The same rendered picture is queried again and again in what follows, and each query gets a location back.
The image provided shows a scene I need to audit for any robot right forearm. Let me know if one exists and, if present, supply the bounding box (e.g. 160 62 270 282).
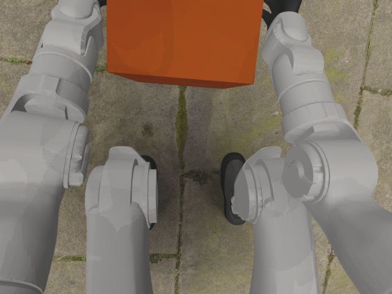
261 12 378 169

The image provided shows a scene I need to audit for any robot right hand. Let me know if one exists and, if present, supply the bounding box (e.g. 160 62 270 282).
262 0 302 30

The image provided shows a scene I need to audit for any carton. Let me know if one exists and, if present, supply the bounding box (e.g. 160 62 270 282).
107 0 264 89

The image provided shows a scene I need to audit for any right robot upper arm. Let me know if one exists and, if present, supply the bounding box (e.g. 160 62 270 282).
281 139 392 294

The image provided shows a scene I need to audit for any robot left thigh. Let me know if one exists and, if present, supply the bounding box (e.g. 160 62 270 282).
85 159 158 294

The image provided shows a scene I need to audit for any left robot shin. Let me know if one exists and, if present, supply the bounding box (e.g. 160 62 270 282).
85 146 146 218

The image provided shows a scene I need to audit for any left robot upper arm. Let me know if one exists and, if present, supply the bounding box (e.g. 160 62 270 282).
0 110 91 294

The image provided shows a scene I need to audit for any robot left forearm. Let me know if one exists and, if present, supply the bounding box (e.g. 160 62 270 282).
0 0 104 127

